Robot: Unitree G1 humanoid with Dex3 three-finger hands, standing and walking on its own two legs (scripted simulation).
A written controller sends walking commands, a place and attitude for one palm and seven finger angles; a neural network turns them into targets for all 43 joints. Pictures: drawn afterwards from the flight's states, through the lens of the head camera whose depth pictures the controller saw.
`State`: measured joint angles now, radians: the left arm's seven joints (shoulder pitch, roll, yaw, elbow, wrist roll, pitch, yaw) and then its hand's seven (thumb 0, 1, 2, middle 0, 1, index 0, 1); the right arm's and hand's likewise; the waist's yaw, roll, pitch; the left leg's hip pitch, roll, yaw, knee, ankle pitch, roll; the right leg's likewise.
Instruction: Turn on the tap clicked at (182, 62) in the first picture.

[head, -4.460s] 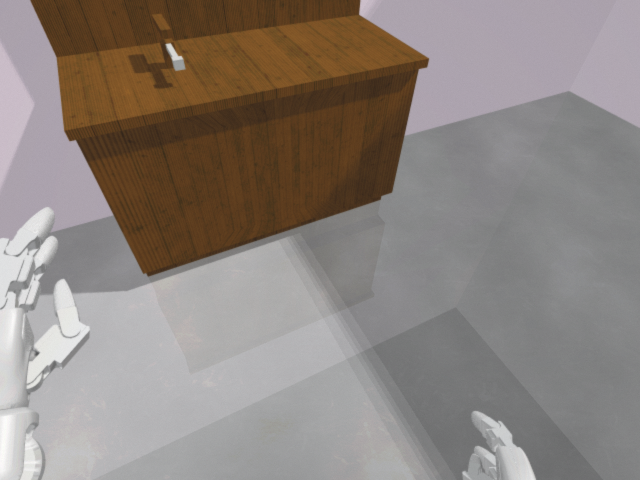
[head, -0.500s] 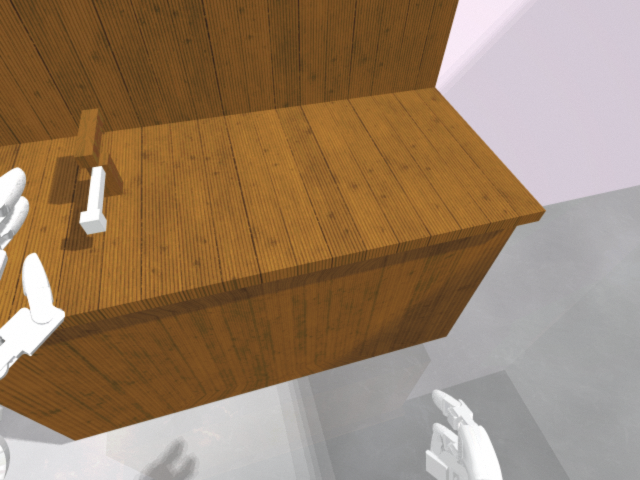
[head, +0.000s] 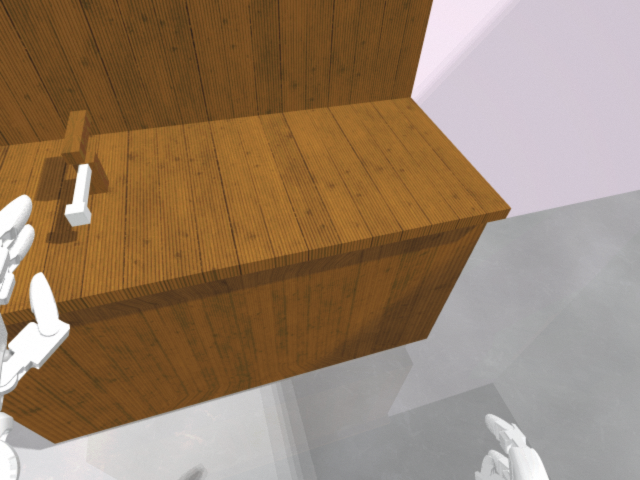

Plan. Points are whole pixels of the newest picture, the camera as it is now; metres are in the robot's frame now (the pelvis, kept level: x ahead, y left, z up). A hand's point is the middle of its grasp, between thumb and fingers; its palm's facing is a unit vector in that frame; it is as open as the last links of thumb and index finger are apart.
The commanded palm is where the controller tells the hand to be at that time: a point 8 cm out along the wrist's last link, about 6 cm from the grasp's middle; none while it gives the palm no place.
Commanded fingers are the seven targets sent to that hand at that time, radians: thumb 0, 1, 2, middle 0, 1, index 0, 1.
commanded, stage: come to a stop and stand still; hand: left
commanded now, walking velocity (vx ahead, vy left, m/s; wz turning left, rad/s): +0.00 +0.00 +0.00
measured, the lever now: (78, 214) +0.49 +0.44 +0.01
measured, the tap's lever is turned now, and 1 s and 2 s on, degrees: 0 0 0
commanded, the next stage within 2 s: look again from close up in 0.40 s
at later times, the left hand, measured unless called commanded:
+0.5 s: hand (43, 354) +0.18 +0.25 +0.16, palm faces +0.41 -0.82 -0.41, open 7.4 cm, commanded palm +0.13 +0.29 +0.18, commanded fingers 0.00 0.90 0.90 -0.20 -0.30 -0.20 -0.30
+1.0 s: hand out of the picture +0.23 +0.31 +0.18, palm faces +0.44 -0.84 -0.33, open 7.4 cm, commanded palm +0.17 +0.33 +0.18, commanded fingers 0.00 0.90 0.90 -0.20 -0.30 -0.20 -0.30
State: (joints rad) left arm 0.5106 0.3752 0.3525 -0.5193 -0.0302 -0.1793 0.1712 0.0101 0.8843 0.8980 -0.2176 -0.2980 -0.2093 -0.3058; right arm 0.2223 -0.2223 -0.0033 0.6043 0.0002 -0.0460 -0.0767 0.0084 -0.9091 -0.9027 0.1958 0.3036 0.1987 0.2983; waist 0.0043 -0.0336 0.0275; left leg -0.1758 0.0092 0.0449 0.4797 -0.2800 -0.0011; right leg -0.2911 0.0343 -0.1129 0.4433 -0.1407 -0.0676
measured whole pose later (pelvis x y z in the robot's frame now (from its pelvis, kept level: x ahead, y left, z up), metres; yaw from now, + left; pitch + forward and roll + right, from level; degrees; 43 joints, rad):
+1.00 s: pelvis +0.01 +0.05 +0.00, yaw -1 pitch -2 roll -1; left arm 0.32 0.36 0.38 -0.41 -0.02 -0.25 0.09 0.02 0.88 0.90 -0.22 -0.30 -0.21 -0.31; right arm 0.26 -0.20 0.04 0.56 -0.02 -0.18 0.00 0.01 -0.90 -0.90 0.20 0.30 0.20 0.30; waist 0.04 -0.04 0.01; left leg -0.16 -0.05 0.05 0.50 -0.32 0.07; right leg -0.28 0.02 -0.03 0.47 -0.16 -0.02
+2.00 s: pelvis +0.15 +0.17 -0.01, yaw -1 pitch -1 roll -1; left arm 0.41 0.35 0.39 -0.44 -0.03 -0.18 0.15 0.01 0.88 0.90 -0.22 -0.30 -0.21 -0.31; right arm 0.22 -0.23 -0.01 0.65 0.00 -0.12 -0.05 0.01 -0.91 -0.90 0.20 0.30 0.20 0.30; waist 0.03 -0.02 0.06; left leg -0.32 0.02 0.05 0.60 -0.25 0.02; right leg -0.24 -0.03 -0.04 0.61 -0.34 0.02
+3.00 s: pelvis +0.12 +0.22 +0.00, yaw -2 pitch -2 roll -3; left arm 0.42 0.38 0.36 -0.44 0.00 -0.24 0.08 0.01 0.89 0.90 -0.21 -0.30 -0.20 -0.31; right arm 0.25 -0.16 0.04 0.60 0.00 -0.16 -0.01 0.01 -0.90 -0.90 0.20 0.30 0.20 0.30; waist 0.02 -0.02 0.05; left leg -0.30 -0.05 0.01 0.47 -0.15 0.08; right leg -0.21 0.02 0.01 0.42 -0.25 0.01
